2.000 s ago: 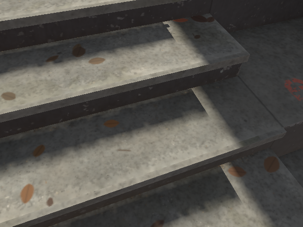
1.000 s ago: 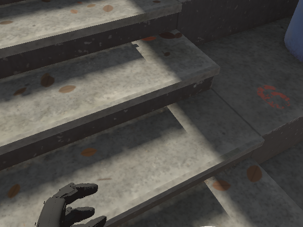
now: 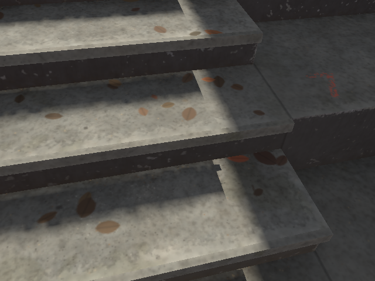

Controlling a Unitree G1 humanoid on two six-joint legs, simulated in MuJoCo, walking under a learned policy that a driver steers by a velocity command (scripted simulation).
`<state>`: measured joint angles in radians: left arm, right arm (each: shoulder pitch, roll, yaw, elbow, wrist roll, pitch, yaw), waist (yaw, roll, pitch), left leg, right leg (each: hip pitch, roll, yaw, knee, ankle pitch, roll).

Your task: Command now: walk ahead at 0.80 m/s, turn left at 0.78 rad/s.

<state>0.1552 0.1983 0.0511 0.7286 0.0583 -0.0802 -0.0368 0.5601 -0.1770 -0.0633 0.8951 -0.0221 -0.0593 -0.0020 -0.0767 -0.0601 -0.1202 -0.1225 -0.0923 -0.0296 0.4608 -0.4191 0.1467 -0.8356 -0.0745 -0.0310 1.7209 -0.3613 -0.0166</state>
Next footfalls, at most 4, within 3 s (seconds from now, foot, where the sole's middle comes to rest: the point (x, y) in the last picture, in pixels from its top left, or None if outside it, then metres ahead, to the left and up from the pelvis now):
0.20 right None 0.35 -0.13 -0.62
0.64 left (112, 228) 0.62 0.19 -0.47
1.08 right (107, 111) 0.98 0.22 -0.32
1.42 left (37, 23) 1.30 0.48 -0.17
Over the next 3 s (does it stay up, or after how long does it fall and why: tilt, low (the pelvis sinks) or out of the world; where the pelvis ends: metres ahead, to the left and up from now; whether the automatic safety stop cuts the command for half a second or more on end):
stays up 2.33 0.04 0.75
